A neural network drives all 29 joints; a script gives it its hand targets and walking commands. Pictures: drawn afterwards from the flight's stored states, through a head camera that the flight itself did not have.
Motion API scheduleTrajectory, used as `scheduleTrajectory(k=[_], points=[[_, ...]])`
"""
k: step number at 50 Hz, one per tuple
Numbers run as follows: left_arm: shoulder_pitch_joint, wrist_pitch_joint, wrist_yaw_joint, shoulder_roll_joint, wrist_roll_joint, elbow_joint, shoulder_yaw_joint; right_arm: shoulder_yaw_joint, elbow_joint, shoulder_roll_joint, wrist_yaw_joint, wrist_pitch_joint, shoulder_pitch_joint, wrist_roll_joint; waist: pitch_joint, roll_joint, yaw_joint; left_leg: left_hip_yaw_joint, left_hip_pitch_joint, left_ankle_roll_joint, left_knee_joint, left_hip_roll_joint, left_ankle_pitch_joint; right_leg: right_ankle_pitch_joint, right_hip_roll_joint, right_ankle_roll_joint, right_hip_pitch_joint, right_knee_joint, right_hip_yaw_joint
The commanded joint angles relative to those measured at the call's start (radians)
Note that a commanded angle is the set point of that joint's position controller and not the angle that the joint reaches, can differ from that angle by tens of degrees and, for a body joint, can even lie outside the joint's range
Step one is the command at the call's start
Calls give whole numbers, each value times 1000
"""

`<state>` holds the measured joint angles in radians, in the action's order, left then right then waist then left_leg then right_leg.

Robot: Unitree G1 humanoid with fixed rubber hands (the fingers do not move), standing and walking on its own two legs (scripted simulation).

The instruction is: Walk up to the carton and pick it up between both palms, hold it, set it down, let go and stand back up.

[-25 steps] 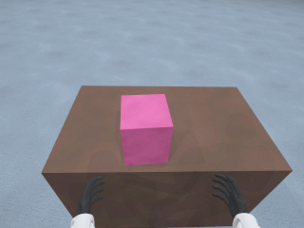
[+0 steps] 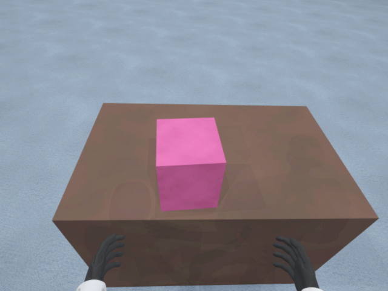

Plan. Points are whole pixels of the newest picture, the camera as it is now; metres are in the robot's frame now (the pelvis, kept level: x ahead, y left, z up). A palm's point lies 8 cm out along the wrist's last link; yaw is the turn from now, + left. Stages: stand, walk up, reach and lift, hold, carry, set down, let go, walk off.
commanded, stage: set down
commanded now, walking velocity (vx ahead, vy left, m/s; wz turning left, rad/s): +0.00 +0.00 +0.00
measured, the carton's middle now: (187, 164) +0.47 +0.04 -0.04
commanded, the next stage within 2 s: let go in 0.94 s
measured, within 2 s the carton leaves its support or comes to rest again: neither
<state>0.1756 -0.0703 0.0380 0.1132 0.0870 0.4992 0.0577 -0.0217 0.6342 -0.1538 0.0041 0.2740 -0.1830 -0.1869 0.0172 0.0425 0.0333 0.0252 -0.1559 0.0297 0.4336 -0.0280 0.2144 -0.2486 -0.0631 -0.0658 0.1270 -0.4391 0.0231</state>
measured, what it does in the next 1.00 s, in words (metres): stands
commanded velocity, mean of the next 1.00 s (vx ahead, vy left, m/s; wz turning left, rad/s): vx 0.00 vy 0.00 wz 0.00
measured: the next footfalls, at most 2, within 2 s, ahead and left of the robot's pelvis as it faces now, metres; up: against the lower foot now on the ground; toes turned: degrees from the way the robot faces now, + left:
none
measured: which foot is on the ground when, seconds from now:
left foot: down 0.00-1.00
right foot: down 0.00-1.00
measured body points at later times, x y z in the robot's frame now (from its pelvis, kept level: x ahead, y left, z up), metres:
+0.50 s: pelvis +0.00 +0.01 +0.00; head -0.02 +0.02 +0.45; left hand +0.18 +0.23 -0.07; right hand +0.18 -0.20 -0.06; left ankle +0.02 +0.15 -0.74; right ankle +0.00 -0.07 -0.74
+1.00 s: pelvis +0.00 +0.00 +0.00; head +0.00 +0.02 +0.45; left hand +0.18 +0.23 -0.08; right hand +0.18 -0.21 -0.07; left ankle +0.02 +0.15 -0.74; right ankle +0.00 -0.07 -0.74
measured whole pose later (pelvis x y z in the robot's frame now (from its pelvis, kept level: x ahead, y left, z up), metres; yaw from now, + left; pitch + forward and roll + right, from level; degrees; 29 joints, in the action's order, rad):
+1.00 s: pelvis +0.00 +0.00 +0.00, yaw +0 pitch -4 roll +0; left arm 0.18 0.10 -0.01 0.16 0.09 0.50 0.06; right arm -0.02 0.66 -0.15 0.02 0.18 -0.18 -0.05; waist 0.06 0.04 0.00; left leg 0.02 -0.15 0.03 0.43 -0.03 0.22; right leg -0.25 -0.06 -0.06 0.12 -0.42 0.02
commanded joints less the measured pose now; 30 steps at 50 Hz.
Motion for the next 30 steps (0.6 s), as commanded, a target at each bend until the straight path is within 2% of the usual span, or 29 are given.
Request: scheduleTrajectory(k=[1, 9, 16, 30], points=[[-23, -7, -10, 164, -152, -250, -17, -49, -212, -74, 14, 12, -33, 54, -15, 46, -32, -87, 121, -35, -90, 51, -165, 209, 121, 87, 15, 176, -99], [-39, 41, -12, 171, -154, -243, -42, -11, -193, -73, 13, -27, -23, 90, 11, 21, -42, -90, 146, -34, -96, 38, -138, 92, 107, 73, 66, 197, -82], [-58, 86, -15, 183, -149, -230, -52, 16, -190, -66, 16, -61, 0, 117, 27, 13, -47, -95, 137, -36, -102, 34, -96, 39, 109, 70, 82, 202, -80], [-50, 131, -42, 209, -120, -192, -36, 26, -137, -46, 36, -80, -12, 154, 27, 1, -55, -107, 145, -33, -99, 37, -106, 98, 108, 79, 77, 196, -72]])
